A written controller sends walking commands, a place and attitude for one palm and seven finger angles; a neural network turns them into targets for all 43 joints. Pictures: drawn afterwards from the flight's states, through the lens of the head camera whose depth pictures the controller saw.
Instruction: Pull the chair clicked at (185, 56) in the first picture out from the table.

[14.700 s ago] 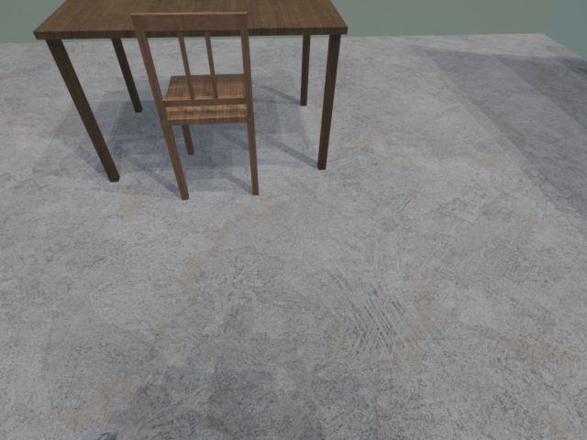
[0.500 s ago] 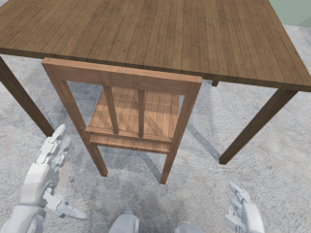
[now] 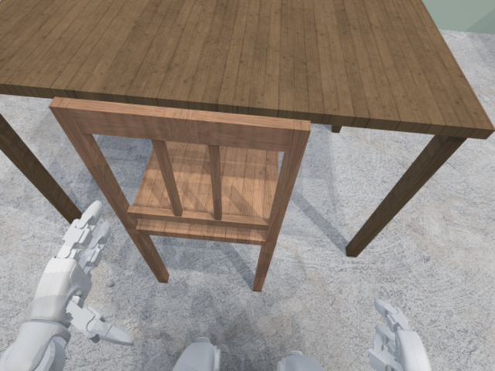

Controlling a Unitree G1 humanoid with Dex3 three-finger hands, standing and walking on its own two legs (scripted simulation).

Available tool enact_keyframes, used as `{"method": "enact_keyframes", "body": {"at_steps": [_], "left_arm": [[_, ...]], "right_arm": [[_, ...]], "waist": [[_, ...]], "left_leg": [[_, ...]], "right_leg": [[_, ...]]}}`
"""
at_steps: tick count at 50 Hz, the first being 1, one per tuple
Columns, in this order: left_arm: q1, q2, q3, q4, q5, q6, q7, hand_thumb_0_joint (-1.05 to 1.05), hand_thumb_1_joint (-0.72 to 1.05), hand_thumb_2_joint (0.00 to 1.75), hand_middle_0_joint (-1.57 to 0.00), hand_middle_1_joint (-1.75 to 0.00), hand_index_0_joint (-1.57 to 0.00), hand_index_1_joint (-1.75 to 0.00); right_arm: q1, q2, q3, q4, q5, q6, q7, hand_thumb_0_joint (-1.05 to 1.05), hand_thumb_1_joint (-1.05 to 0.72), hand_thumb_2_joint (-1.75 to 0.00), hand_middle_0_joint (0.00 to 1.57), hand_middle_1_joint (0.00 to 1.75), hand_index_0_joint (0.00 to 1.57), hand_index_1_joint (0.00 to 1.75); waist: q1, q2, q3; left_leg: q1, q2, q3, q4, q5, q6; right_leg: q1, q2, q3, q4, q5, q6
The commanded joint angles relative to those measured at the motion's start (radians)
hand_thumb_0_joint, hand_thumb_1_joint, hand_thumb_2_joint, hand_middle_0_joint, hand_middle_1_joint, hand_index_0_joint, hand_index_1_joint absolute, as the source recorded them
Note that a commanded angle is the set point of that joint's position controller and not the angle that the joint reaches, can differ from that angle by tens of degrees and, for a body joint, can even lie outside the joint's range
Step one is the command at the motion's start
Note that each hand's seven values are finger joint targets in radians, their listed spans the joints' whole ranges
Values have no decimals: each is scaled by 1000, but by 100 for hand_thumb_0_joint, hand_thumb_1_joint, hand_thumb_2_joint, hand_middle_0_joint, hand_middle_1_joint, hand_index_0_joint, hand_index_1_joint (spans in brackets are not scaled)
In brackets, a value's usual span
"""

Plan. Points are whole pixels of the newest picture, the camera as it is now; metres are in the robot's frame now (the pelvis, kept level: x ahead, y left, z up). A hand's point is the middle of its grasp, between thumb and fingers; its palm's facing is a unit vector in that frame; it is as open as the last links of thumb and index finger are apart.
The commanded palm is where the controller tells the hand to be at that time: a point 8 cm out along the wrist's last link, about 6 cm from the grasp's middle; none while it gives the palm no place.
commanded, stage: raise the hand toward the chair's back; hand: left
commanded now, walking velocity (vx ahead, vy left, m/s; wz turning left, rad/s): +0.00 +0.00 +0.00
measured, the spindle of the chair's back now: (169, 181) +0.46 +0.17 -0.02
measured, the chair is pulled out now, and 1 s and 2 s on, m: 0.00 0.00 0.00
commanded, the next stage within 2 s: aim the fingers beside a spindle in 0.06 s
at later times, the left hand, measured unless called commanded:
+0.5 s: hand (128, 269) +0.26 +0.19 +0.04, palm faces -0.05 -1.00 -0.05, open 16.9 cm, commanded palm +0.24 +0.25 +0.04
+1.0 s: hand (141, 263) +0.28 +0.18 +0.00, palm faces -0.06 -1.00 -0.02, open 16.9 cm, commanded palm +0.27 +0.23 +0.02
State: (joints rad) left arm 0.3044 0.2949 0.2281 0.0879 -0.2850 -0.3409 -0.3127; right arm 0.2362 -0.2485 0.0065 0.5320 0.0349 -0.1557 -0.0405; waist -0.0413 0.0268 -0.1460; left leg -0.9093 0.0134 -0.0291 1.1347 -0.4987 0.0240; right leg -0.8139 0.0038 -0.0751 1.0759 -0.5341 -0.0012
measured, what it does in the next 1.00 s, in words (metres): stands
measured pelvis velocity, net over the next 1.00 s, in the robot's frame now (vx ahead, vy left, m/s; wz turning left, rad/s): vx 0.00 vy -0.01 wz -0.01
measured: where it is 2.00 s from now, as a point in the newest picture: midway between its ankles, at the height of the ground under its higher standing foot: outside the picture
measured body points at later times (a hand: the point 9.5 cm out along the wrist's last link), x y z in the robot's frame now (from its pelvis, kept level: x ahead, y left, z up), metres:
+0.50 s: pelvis +0.00 -0.01 -0.01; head +0.08 +0.01 +0.44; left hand +0.26 +0.24 +0.04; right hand +0.17 -0.26 -0.08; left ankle +0.03 +0.10 -0.66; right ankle +0.00 -0.12 -0.66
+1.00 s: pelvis +0.00 -0.01 -0.02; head +0.09 +0.01 +0.42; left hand +0.28 +0.23 +0.01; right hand +0.16 -0.26 -0.10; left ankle +0.03 +0.10 -0.66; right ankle +0.00 -0.12 -0.66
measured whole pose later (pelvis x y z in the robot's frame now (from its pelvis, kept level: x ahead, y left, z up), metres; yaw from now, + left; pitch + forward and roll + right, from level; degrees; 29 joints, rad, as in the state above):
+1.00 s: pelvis +0.00 -0.01 -0.02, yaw -1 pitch +19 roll -3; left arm 0.14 0.27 0.20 0.21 -0.26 -0.37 -0.28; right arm 0.22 -0.25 0.01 0.54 0.02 -0.12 -0.03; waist -0.05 0.02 -0.16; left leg -1.03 0.02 -0.02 1.22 -0.53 0.01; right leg -0.95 0.01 -0.07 1.18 -0.57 -0.01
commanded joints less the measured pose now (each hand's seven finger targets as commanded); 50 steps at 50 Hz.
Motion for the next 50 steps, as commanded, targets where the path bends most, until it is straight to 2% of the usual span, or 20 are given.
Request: {"method": "enact_keyframes", "body": {"at_steps": [1,5,10,13,14,17,20,21,26,30,31,32,33,35,37,39,40,43,45,50], "left_arm": [[-51,168,88,-304,-27,-66,-6,0,-50,30,-6,-8,-6,-8],[-68,164,119,-282,-34,-120,39,0,-50,30,-6,-8,-6,-8],[-45,97,41,-132,-9,-91,-2,0,-50,30,-6,-8,-6,-8],[-95,101,13,-158,-13,-58,-38,0,-50,30,-6,-8,-6,-8],[-122,131,37,-176,-13,-58,-40,0,-50,30,-6,-8,-6,-8],[-143,138,43,-267,-18,-85,-17,0,-50,30,-6,-8,-6,-8],[-136,180,109,-260,-17,-121,30,0,-50,30,-6,-8,-6,-8],[-126,150,92,-243,-16,-127,37,0,-50,30,-6,-8,-6,-8],[-78,116,77,-93,1,-90,28,0,-50,30,-6,-8,-6,-8],[-118,114,49,-121,-11,-72,-12,0,-50,30,-6,-8,-6,-8],[-155,111,33,-157,-15,-83,-18,0,-50,30,-6,-8,-6,-8],[-164,141,63,-177,-19,-98,-13,0,-50,30,-6,-8,-6,-8],[-178,111,30,-195,-21,-112,-11,0,-50,30,-6,-8,-6,-8],[-234,131,40,-215,-20,-143,8,0,-50,30,-6,-8,-6,-8],[-231,129,42,-199,-7,-162,25,0,-50,30,-6,-8,-6,-8],[-233,129,57,-133,-1,-154,38,0,-50,30,-6,-8,-6,-8],[-225,142,69,-102,6,-146,41,0,-50,30,-6,-8,-6,-8],[-219,99,24,-73,15,-112,30,0,-50,30,-6,-8,-6,-8],[-239,121,44,-53,13,-93,28,0,-50,30,-6,-8,-6,-8],[-289,141,47,-159,8,-122,42,0,-50,30,-6,-8,-6,-8]], "right_arm": [[-28,-144,-64,-167,5,-58,-22,0,-90,-90,20,30,20,30],[-32,-129,-57,-135,-6,-65,-21,0,-90,-90,20,30,20,30],[-31,-144,-57,-135,-2,-53,-15,0,-90,-90,20,30,20,30],[-24,-155,-58,-152,4,-52,-18,0,-90,-90,20,30,20,30],[-22,-158,-60,-149,4,-53,-22,0,-90,-90,20,30,20,30],[-24,-145,-58,-153,-4,-63,-23,0,-90,-90,20,30,20,30],[-27,-135,-58,-130,-11,-63,-21,0,-90,-90,20,30,20,30],[-26,-131,-57,-131,-12,-59,-18,0,-90,-90,20,30,20,30],[-32,-138,-63,-129,-7,-27,-4,0,-90,-90,20,30,20,30],[-27,-149,-65,-141,-2,-24,-9,0,-90,-90,20,30,20,30],[-22,-151,-64,-143,-3,-27,-11,0,-90,-90,20,30,20,30],[-19,-151,-66,-138,-5,-32,-14,0,-90,-90,20,30,20,30],[-21,-147,-63,-140,-6,-37,-14,0,-90,-90,20,30,20,30],[-20,-147,-60,-125,-12,-46,-17,0,-90,-90,20,30,20,30],[-20,-146,-61,-118,-14,-48,-16,0,-90,-90,20,30,20,30],[-19,-149,-62,-110,-15,-43,-13,0,-90,-90,20,30,20,30],[-15,-151,-61,-105,-16,-37,-11,0,-90,-90,20,30,20,30],[-23,-153,-62,-125,-11,-22,-3,0,-90,-90,20,30,20,30],[-17,-157,-62,-125,-10,-13,-5,0,-90,-90,20,30,20,30],[-21,-151,-61,-131,-13,-13,-6,0,-90,-90,20,30,20,30]], "waist": [[10,51,-261],[10,56,-210],[-11,24,-158],[-19,25,-209],[-14,40,-220],[-3,58,-278],[13,55,-273],[11,52,-269],[7,27,-222],[-8,22,-246],[-16,28,-269],[-6,42,-282],[-14,37,-283],[-20,46,-268],[-15,63,-269],[-13,40,-255],[-8,34,-254],[-6,32,-280],[-5,18,-285],[1,63,-342]], "left_leg": [[269,1,-24,-191,290,4],[238,1,-28,-174,278,-2],[178,-3,-21,-163,203,1],[195,-5,-17,-154,214,6],[202,-5,-17,-151,230,6],[238,-1,-21,-144,293,7],[222,1,-21,-134,316,2],[217,-1,-16,-131,317,2],[148,-6,-1,-122,272,0],[151,-4,-1,-110,275,7],[159,-4,-2,-103,283,10],[169,-1,-8,-103,295,7],[176,-1,-11,-102,289,8],[167,1,-18,-92,276,7],[175,3,-21,-95,270,3],[143,3,-21,-88,238,1],[125,1,-17,-85,237,2],[131,-1,-12,-88,236,2],[115,-1,-12,-85,234,4],[156,5,-14,-72,296,4]], "right_leg": [[105,13,9,-165,248,-18],[69,17,3,-150,225,-22],[33,13,8,-151,177,-17],[53,7,19,-156,205,-14],[59,6,22,-153,218,-16],[71,7,20,-134,262,-18],[73,12,16,-117,274,-22],[68,10,16,-111,282,-20],[64,9,24,-111,274,-17],[67,7,32,-114,288,-15],[65,6,35,-110,297,-12],[64,7,33,-103,298,-16],[51,7,29,-101,283,-14],[20,10,28,-91,256,-17],[-8,9,23,-80,232,-20],[-26,9,23,-75,206,-18],[-14,11,25,-72,209,-20],[-13,6,25,-66,220,-18],[1,9,29,-68,225,-19],[4,8,29,-50,271,-22]]}}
